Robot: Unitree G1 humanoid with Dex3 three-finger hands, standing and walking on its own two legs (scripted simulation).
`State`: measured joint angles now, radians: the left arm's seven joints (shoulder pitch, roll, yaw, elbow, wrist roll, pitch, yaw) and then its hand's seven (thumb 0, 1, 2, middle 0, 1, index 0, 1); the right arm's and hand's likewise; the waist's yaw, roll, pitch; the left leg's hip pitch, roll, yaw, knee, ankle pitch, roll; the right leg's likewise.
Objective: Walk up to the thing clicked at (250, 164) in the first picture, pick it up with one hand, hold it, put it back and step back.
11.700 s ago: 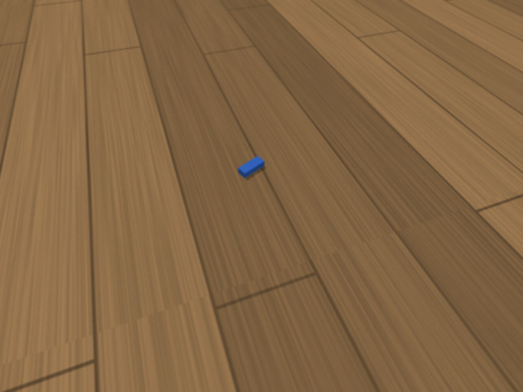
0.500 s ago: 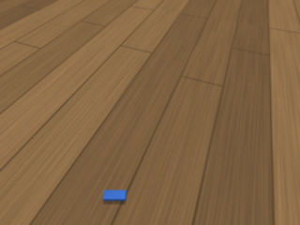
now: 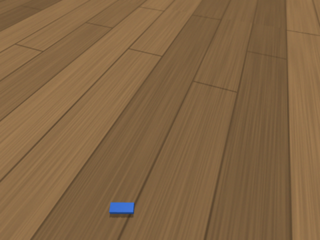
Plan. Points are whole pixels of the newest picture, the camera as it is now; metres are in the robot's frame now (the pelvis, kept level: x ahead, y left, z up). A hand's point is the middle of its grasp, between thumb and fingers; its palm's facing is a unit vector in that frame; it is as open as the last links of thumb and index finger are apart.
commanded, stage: stand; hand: left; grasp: from above
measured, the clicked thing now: (122, 208) +0.41 +0.23 -0.77
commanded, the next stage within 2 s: rise first in 0.14 s
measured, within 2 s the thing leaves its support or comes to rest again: neither
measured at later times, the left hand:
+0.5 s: hand out of the picture +0.14 +0.25 -0.17, palm faces -0.03 -0.93 -0.35, open 8.9 cm
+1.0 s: hand out of the picture +0.11 +0.26 -0.24, palm faces -0.18 -0.86 -0.48, open 14.1 cm
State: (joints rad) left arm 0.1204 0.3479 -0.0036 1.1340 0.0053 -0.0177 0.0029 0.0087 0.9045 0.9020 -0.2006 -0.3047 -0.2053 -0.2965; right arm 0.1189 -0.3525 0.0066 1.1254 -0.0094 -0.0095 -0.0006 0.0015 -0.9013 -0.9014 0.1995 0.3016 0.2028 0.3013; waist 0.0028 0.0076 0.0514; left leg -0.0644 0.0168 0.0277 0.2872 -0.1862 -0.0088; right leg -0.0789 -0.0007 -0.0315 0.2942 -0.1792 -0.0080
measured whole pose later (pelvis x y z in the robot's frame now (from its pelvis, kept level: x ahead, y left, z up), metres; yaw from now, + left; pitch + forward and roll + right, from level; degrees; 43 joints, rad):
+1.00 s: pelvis -0.02 +0.02 -0.10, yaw +0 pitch +18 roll -2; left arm 0.24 0.30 0.10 0.49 0.29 0.15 0.04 0.00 -0.56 0.98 -0.10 -1.06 -0.10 -1.05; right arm 0.18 -0.24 -0.04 0.56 0.01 -0.13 -0.02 0.01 -0.93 -0.91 0.20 0.30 0.20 0.30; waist -0.01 0.01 -0.11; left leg -0.95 0.02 0.00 1.18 -0.55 0.01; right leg -0.93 -0.02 -0.05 1.14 -0.53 0.01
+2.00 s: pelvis -0.11 +0.01 -0.40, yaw -3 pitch +34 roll -6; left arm -0.70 0.64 0.07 1.19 1.13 -0.29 0.27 0.00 -0.52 1.04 -0.08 -1.00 -0.08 -1.00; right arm 0.14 -0.28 -0.04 0.75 -0.06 -0.05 0.08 0.00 -0.89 -0.90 0.20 0.30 0.20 0.30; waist -0.12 0.00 -0.11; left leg -2.17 0.02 -0.06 2.24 -0.67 0.03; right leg -2.12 -0.04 -0.08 2.17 -0.64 -0.01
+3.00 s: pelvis -0.10 +0.02 -0.46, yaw -6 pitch +35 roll -8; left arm -0.88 0.70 0.10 1.42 1.31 -0.28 0.46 0.00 -0.51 1.00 -0.08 -1.01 -0.09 -0.99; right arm 0.13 -0.28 0.02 0.75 -0.15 -0.06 0.14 0.00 -0.91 -0.90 0.20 0.30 0.20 0.30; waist -0.20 -0.02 -0.04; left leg -2.32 0.02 -0.08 2.43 -0.73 0.04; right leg -2.27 -0.03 -0.10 2.33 -0.68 0.00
